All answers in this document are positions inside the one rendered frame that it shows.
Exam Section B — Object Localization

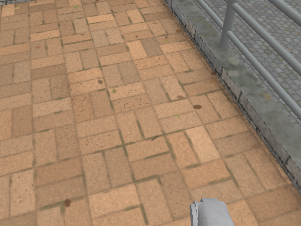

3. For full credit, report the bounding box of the right robot thigh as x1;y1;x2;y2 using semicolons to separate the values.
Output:
189;198;235;226

